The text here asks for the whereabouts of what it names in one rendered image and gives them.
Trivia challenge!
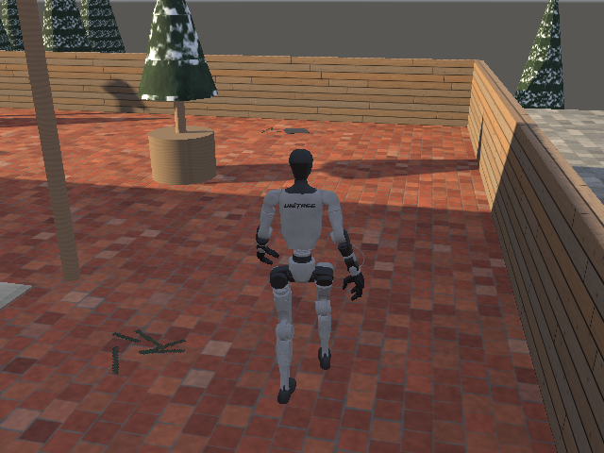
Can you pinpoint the humanoid robot torso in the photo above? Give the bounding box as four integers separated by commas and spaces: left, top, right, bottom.
279, 185, 324, 283

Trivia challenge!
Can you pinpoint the robot left forearm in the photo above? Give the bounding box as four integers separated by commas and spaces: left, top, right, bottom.
256, 226, 269, 253

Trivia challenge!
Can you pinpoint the right robot hand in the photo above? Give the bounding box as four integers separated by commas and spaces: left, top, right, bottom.
343, 272, 364, 301

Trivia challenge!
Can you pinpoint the left robot upper arm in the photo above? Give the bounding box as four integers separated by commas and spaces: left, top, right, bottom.
258, 190, 282, 240

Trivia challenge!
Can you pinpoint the right robot upper arm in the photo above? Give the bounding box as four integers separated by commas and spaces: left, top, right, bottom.
320, 190, 346, 243

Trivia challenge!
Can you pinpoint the left robot hand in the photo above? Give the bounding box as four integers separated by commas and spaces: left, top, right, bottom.
257, 247, 279, 265

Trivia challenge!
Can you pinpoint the left robot shin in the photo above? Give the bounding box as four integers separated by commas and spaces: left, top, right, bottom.
276, 324, 293, 391

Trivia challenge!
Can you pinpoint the robot right forearm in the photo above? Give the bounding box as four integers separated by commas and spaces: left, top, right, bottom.
338, 229, 361, 277

